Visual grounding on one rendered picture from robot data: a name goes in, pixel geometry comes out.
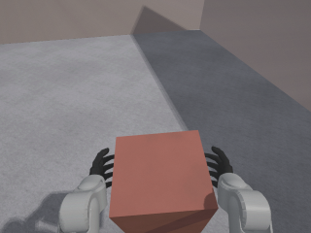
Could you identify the robot right hand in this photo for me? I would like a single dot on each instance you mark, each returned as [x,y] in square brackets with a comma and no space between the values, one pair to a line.
[222,167]

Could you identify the robot right forearm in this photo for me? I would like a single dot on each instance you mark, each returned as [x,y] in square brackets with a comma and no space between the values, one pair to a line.
[248,210]

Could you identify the robot left hand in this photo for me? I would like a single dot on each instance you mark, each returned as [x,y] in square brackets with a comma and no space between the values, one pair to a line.
[98,167]

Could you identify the carton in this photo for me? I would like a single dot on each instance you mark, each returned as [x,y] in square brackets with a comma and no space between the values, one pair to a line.
[161,184]

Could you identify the robot left forearm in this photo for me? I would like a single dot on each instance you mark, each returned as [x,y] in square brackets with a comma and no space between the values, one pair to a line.
[79,211]

